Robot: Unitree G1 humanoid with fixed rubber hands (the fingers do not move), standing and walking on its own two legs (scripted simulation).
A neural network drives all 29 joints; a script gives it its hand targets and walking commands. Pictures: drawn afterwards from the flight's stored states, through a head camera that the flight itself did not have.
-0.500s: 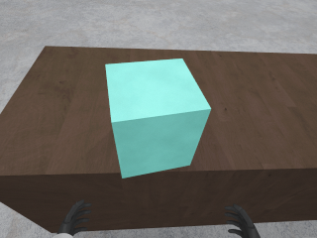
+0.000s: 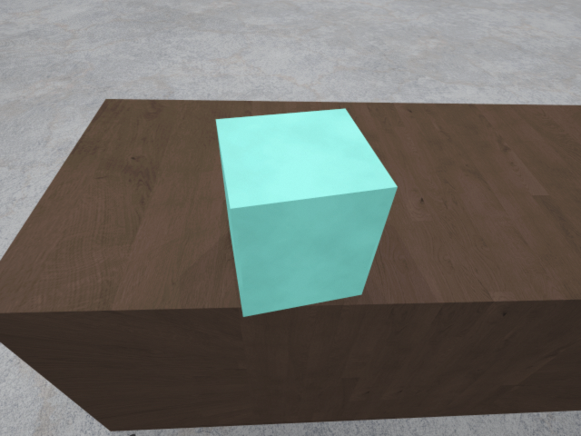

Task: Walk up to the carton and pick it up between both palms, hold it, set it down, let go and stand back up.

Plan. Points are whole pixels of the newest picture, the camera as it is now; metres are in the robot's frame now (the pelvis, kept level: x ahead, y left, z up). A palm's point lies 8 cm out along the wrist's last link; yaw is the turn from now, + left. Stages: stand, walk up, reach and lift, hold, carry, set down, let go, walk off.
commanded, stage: stand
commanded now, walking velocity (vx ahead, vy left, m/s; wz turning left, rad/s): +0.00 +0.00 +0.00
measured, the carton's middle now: (293, 213) +0.44 -0.01 +0.06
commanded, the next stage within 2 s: none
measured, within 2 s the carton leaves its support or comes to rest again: neither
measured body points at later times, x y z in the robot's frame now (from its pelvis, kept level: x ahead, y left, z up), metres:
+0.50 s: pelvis -0.03 +0.02 +0.00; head -0.04 +0.03 +0.45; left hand -0.01 +0.28 -0.15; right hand +0.01 -0.24 -0.13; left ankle +0.02 +0.09 -0.74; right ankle +0.01 -0.12 -0.74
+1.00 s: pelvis -0.01 +0.01 +0.00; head -0.01 +0.01 +0.45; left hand +0.02 +0.25 -0.15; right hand +0.02 -0.25 -0.14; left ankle +0.02 +0.09 -0.74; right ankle +0.01 -0.12 -0.74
